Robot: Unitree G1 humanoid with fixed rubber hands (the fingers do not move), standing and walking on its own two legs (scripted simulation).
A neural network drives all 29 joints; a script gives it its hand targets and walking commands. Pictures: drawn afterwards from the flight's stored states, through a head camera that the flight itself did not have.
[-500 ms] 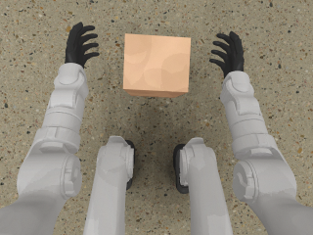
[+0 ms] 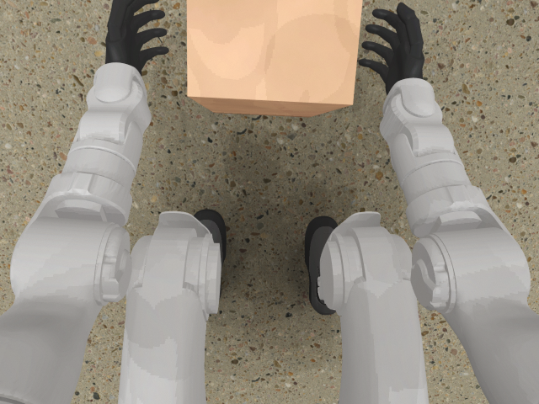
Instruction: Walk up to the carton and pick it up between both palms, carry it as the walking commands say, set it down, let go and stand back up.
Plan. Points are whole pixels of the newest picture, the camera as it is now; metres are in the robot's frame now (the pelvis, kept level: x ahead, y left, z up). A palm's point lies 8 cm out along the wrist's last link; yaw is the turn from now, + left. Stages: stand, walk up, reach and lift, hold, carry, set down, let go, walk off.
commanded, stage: reach and lift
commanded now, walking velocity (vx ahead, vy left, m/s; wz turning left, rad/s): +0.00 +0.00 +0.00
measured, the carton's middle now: (267, 56) +0.52 +0.02 -0.26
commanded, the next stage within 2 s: none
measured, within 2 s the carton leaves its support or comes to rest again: leaves its support in 1.54 s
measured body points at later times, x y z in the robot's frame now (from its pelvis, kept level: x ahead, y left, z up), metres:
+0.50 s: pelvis +0.00 +0.00 -0.01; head +0.36 +0.01 +0.25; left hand +0.51 +0.19 -0.21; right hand +0.51 -0.16 -0.20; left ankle +0.12 +0.12 -0.36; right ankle +0.11 -0.12 -0.36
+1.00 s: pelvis +0.00 +0.00 +0.00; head +0.36 +0.01 +0.26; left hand +0.52 +0.16 -0.20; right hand +0.52 -0.12 -0.20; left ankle +0.12 +0.12 -0.36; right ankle +0.11 -0.13 -0.36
